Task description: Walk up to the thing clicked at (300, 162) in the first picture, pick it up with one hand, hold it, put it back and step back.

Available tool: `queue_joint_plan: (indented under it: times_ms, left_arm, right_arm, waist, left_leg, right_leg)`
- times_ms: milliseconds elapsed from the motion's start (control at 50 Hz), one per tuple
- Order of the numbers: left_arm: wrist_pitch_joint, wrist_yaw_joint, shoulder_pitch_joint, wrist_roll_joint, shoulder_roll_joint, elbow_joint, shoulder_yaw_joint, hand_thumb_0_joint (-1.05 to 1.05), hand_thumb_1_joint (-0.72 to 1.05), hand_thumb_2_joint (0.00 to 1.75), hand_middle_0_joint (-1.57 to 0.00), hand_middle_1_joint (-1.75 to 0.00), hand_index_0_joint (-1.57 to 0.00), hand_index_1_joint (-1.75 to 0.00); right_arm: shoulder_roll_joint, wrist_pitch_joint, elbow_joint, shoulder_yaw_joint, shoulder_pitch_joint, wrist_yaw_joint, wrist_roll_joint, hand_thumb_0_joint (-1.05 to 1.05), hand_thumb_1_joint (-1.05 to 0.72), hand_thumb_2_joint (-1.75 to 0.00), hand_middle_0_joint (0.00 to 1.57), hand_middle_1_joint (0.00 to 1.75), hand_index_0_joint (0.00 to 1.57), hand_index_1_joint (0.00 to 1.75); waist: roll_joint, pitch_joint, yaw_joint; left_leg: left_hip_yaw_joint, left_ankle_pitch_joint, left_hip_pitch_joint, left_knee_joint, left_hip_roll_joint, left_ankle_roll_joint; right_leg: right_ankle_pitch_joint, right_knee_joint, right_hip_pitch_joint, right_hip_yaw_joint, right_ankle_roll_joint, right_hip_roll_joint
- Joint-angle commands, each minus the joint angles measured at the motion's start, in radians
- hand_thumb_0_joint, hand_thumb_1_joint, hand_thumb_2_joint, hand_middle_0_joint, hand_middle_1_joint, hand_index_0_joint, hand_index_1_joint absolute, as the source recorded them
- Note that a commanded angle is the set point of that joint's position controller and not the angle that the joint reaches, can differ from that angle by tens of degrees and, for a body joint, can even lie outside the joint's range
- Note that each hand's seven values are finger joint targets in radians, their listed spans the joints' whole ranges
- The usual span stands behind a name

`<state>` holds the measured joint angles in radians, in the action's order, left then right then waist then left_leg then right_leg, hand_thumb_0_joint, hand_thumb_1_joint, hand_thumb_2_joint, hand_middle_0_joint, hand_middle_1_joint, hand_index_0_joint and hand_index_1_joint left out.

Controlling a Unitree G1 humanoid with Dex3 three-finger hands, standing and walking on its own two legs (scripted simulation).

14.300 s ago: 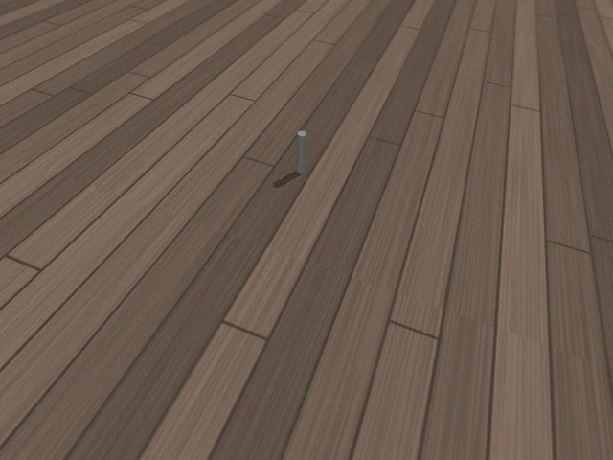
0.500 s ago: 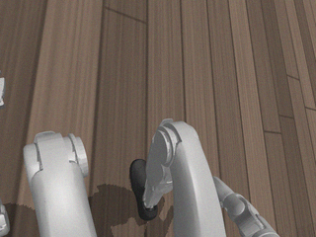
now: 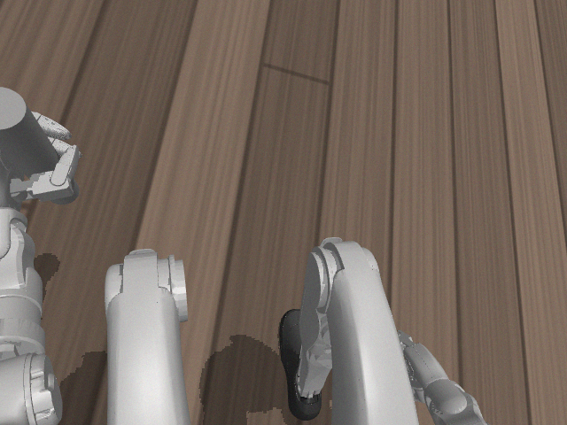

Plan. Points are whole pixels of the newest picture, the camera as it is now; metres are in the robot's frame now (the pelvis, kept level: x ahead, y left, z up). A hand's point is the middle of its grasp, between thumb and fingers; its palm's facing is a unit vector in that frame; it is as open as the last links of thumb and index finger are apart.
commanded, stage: settle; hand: left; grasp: from the side
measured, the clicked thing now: (38, 160) +0.43 +0.29 -0.05
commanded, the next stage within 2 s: lift in 0.86 s
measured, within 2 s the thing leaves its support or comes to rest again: neither
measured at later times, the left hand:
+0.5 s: hand (49, 139) +0.43 +0.26 +0.00, palm faces +0.19 -0.98 -0.05, open 5.5 cm
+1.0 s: hand (45, 126) +0.44 +0.26 +0.02, palm faces +0.21 -0.98 -0.05, open 5.6 cm
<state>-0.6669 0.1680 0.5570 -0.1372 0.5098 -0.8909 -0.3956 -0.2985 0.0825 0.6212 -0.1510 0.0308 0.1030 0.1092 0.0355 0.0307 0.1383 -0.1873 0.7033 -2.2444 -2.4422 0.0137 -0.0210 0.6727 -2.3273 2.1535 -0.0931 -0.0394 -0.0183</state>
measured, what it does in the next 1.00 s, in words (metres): stands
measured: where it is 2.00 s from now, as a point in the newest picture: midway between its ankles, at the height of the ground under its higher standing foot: (235, 396)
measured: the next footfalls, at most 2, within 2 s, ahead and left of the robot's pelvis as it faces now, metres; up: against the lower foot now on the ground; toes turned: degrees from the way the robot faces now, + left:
none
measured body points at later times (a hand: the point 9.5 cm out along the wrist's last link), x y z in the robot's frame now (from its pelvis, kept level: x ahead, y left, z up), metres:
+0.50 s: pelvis +0.01 -0.01 +0.03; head +0.21 +0.06 +0.43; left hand +0.42 +0.31 +0.00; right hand +0.17 -0.27 -0.08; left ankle +0.08 +0.13 -0.30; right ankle +0.11 -0.13 -0.30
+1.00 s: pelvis +0.00 -0.01 +0.05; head +0.20 +0.05 +0.45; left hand +0.42 +0.31 +0.02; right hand +0.15 -0.27 -0.07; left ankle +0.08 +0.13 -0.30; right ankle +0.11 -0.13 -0.30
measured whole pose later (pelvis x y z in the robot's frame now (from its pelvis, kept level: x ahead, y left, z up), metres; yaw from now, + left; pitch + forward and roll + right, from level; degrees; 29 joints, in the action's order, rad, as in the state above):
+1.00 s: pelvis +0.00 -0.01 +0.05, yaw +4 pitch +32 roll -5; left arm -0.59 0.20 0.63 -0.11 0.42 -0.93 -0.42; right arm -0.28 0.04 0.66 -0.04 0.11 0.06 0.07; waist 0.01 0.12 0.12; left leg -0.11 0.69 -2.13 -2.26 0.02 -0.03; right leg 0.68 -2.20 2.08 -0.04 -0.02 -0.03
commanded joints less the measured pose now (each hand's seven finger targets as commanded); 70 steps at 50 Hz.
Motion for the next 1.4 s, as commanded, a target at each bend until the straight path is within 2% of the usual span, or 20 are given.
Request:
queue_joint_plan:
  times_ms: [0, 80, 100, 140, 180, 280, 300, 520, 600, 620, 680, 700, 740, 800, 820, 880, 1000, 1240, 1340, 1380]
  left_arm:
    - [-0.055, 0.027, 0.253, -0.025, 0.160, 0.177, -0.026, 0.00, 0.57, 1.30, -1.36, -1.40, -1.35, -1.42]
    - [-0.052, 0.038, 0.334, -0.027, 0.215, 0.276, -0.067, 0.00, 0.55, 1.29, -1.37, -1.40, -1.35, -1.41]
    - [-0.041, 0.043, 0.278, -0.027, 0.160, 0.215, -0.041, 0.00, 0.55, 1.30, -1.36, -1.40, -1.34, -1.41]
    - [-0.038, 0.039, 0.310, -0.027, 0.196, 0.258, -0.077, 0.00, 0.57, 1.28, -1.36, -1.38, -1.34, -1.40]
    - [-0.030, 0.041, 0.287, -0.027, 0.147, 0.227, -0.055, 0.00, 0.56, 1.29, -1.35, -1.38, -1.33, -1.40]
    - [-0.025, 0.039, 0.311, -0.020, 0.185, 0.253, -0.086, 0.00, 0.50, 1.29, -1.38, -1.41, -1.37, -1.43]
    - [-0.016, 0.042, 0.306, -0.016, 0.145, 0.232, -0.054, 0.00, 0.51, 1.30, -1.38, -1.41, -1.37, -1.43]
    - [-0.004, 0.043, 0.369, -0.012, 0.151, 0.274, -0.076, 0.00, 0.54, 1.30, -1.38, -1.39, -1.36, -1.41]
    - [0.004, 0.039, 0.311, -0.007, 0.096, 0.166, -0.052, 0.00, 0.51, 1.34, -1.39, -1.42, -1.37, -1.44]
    - [-0.008, 0.034, 0.377, -0.001, 0.152, 0.239, -0.071, 0.00, 0.52, 1.32, -1.38, -1.40, -1.36, -1.42]
    - [-0.010, 0.043, 0.384, 0.006, 0.107, 0.229, -0.032, 0.00, 0.52, 1.31, -1.37, -1.39, -1.35, -1.41]
    - [-0.011, 0.036, 0.398, 0.006, 0.159, 0.249, -0.076, 0.00, 0.50, 1.33, -1.38, -1.40, -1.36, -1.43]
    - [-0.005, 0.039, 0.379, -0.002, 0.110, 0.201, -0.046, 0.00, 0.52, 1.32, -1.37, -1.39, -1.36, -1.41]
    - [0.002, 0.031, 0.316, 0.003, 0.104, 0.122, -0.061, 0.00, 0.56, 1.34, -1.38, -1.40, -1.37, -1.42]
    - [-0.011, 0.028, 0.401, 0.005, 0.124, 0.216, -0.063, 0.00, 0.56, 1.35, -1.37, -1.40, -1.36, -1.42]
    - [-0.009, 0.031, 0.419, 0.012, 0.115, 0.213, -0.043, 0.00, 0.57, 1.35, -1.38, -1.41, -1.37, -1.43]
    - [-0.012, 0.028, 0.407, 0.013, 0.143, 0.201, -0.076, 0.00, 0.47, 1.24, -1.35, -1.40, -1.37, -1.39]
    - [0.039, 0.061, 0.375, -0.032, 0.099, 0.352, -0.045, 0.00, 0.51, 1.21, -1.31, -1.36, -1.33, -1.34]
    - [0.077, 0.052, 0.281, -0.042, 0.066, 0.409, -0.025, 0.00, 0.53, 1.21, -1.29, -1.35, -1.32, -1.34]
    - [0.095, 0.045, 0.244, -0.053, 0.090, 0.444, -0.038, 0.00, 0.51, 1.23, -1.31, -1.37, -1.33, -1.35]
  right_arm:
    - [-0.236, -0.026, -0.061, 0.111, 0.095, -0.025, -0.011, 0.00, -0.88, -0.90, 0.20, 0.30, 0.20, 0.30]
    - [-0.235, -0.033, -0.051, 0.131, 0.116, -0.035, -0.021, 0.00, -0.88, -0.90, 0.20, 0.30, 0.20, 0.30]
    - [-0.232, -0.033, -0.056, 0.131, 0.116, -0.036, -0.023, 0.00, -0.88, -0.90, 0.20, 0.30, 0.20, 0.30]
    - [-0.229, -0.038, -0.046, 0.140, 0.126, -0.041, -0.025, 0.00, -0.88, -0.90, 0.20, 0.30, 0.20, 0.30]
    - [-0.220, -0.039, -0.053, 0.142, 0.128, -0.043, -0.027, 0.00, -0.88, -0.90, 0.20, 0.30, 0.20, 0.30]
    - [-0.210, -0.045, -0.048, 0.157, 0.133, -0.049, -0.030, 0.00, -0.89, -0.90, 0.20, 0.30, 0.20, 0.30]
    - [-0.201, -0.048, -0.051, 0.157, 0.140, -0.049, -0.031, 0.00, -0.89, -0.90, 0.20, 0.30, 0.20, 0.30]
    - [-0.205, -0.060, -0.039, 0.177, 0.166, -0.057, -0.038, 0.00, -0.89, -0.90, 0.20, 0.30, 0.20, 0.30]
    - [-0.196, -0.068, -0.038, 0.181, 0.160, -0.058, -0.039, 0.00, -0.89, -0.90, 0.20, 0.30, 0.20, 0.30]
    - [-0.194, -0.069, -0.032, 0.179, 0.162, -0.059, -0.036, 0.00, -0.89, -0.90, 0.20, 0.30, 0.20, 0.30]
    - [-0.197, -0.066, -0.032, 0.181, 0.167, -0.057, -0.035, 0.00, -0.89, -0.90, 0.20, 0.30, 0.20, 0.30]
    - [-0.200, -0.067, -0.028, 0.185, 0.174, -0.058, -0.035, 0.00, -0.89, -0.90, 0.20, 0.30, 0.20, 0.30]
    - [-0.193, -0.066, -0.031, 0.178, 0.171, -0.057, -0.037, 0.00, -0.88, -0.90, 0.20, 0.30, 0.20, 0.30]
    - [-0.193, -0.068, -0.039, 0.180, 0.171, -0.058, -0.041, 0.00, -0.88, -0.90, 0.20, 0.30, 0.20, 0.30]
    - [-0.187, -0.068, -0.029, 0.179, 0.185, -0.056, -0.036, 0.00, -0.88, -0.90, 0.20, 0.30, 0.20, 0.30]
    - [-0.191, -0.068, -0.020, 0.183, 0.188, -0.056, -0.036, 0.00, -0.88, -0.89, 0.20, 0.30, 0.20, 0.30]
    - [-0.182, -0.067, -0.017, 0.186, 0.197, -0.059, -0.035, 0.00, -0.91, -0.90, 0.20, 0.30, 0.20, 0.30]
    - [-0.181, -0.076, -0.042, 0.208, 0.204, -0.076, -0.069, 0.00, -0.90, -0.90, 0.20, 0.30, 0.20, 0.30]
    - [-0.167, -0.085, -0.066, 0.216, 0.196, -0.087, -0.086, 0.00, -0.90, -0.89, 0.20, 0.30, 0.20, 0.30]
    - [-0.168, -0.086, -0.077, 0.216, 0.191, -0.095, -0.097, 0.00, -0.89, -0.89, 0.20, 0.30, 0.20, 0.30]
  waist:
    - [-0.206, 0.660, 0.013]
    - [-0.240, 0.717, -0.012]
    - [-0.247, 0.706, -0.003]
    - [-0.236, 0.731, -0.017]
    - [-0.219, 0.715, -0.007]
    - [-0.210, 0.744, -0.029]
    - [-0.194, 0.739, -0.014]
    - [-0.226, 0.754, -0.023]
    - [-0.175, 0.691, -0.015]
    - [-0.203, 0.707, -0.020]
    - [-0.228, 0.718, -0.008]
    - [-0.229, 0.754, -0.025]
    - [-0.222, 0.732, -0.016]
    - [-0.171, 0.710, -0.020]
    - [-0.201, 0.733, -0.017]
    - [-0.226, 0.736, -0.011]
    - [-0.194, 0.766, -0.029]
    - [-0.223, 0.813, -0.046]
    - [-0.157, 0.781, -0.044]
    - [-0.164, 0.796, -0.066]
  left_leg:
    - [0.105, -0.077, 0.388, 0.319, -0.006, 0.044]
    - [0.116, -0.114, 0.450, 0.341, -0.003, 0.039]
    - [0.114, -0.140, 0.467, 0.352, -0.003, 0.035]
    - [0.118, -0.159, 0.475, 0.345, -0.001, 0.036]
    - [0.120, -0.155, 0.462, 0.358, -0.003, 0.038]
    - [0.136, -0.149, 0.460, 0.366, -0.003, 0.045]
    - [0.138, -0.145, 0.451, 0.370, -0.004, 0.046]
    - [0.128, -0.182, 0.547, 0.425, -0.002, 0.036]
    - [0.137, -0.133, 0.517, 0.434, -0.005, 0.043]
    - [0.140, -0.125, 0.510, 0.431, -0.004, 0.043]
    - [0.131, -0.136, 0.562, 0.459, -0.004, 0.037]
    - [0.132, -0.145, 0.585, 0.456, -0.003, 0.036]
    - [0.135, -0.149, 0.566, 0.459, -0.007, 0.037]
    - [0.138, -0.127, 0.535, 0.467, -0.010, 0.042]
    - [0.139, -0.129, 0.541, 0.467, -0.008, 0.040]
    - [0.140, -0.134, 0.574, 0.472, -0.009, 0.038]
    - [0.155, -0.145, 0.553, 0.468, -0.012, 0.044]
    - [0.150, -0.141, 0.662, 0.558, -0.010, 0.039]
    - [0.151, -0.107, 0.646, 0.600, -0.010, 0.048]
    - [0.147, -0.104, 0.683, 0.636, -0.011, 0.047]
  right_leg:
    - [-0.137, 0.248, -0.352, -0.051, 0.067, 0.047]
    - [-0.158, 0.256, -0.358, -0.037, 0.072, 0.042]
    - [-0.178, 0.254, -0.357, -0.039, 0.074, 0.037]
    - [-0.193, 0.258, -0.366, -0.030, 0.074, 0.038]
    - [-0.192, 0.272, -0.381, -0.027, 0.071, 0.035]
    - [-0.183, 0.293, -0.416, -0.006, 0.069, 0.032]
    - [-0.178, 0.302, -0.419, -0.004, 0.069, 0.034]
    - [-0.195, 0.315, -0.387, -0.009, 0.079, 0.025]
    - [-0.151, 0.348, -0.379, -0.002, 0.075, 0.026]
    - [-0.145, 0.343, -0.381, 0.001, 0.077, 0.027]
    - [-0.151, 0.341, -0.367, -0.007, 0.080, 0.022]
    - [-0.153, 0.340, -0.373, -0.004, 0.081, 0.023]
    - [-0.159, 0.341, -0.380, -0.003, 0.080, 0.020]
    - [-0.138, 0.360, -0.390, -0.002, 0.077, 0.021]
    - [-0.143, 0.357, -0.405, -0.001, 0.078, 0.021]
    - [-0.149, 0.355, -0.379, 0.002, 0.081, 0.020]
    - [-0.157, 0.378, -0.441, 0.016, 0.076, 0.021]
    - [-0.153, 0.443, -0.482, 0.023, 0.082, 0.014]
    - [-0.122, 0.517, -0.537, 0.034, 0.075, 0.015]
    - [-0.114, 0.545, -0.565, 0.039, 0.077, 0.014]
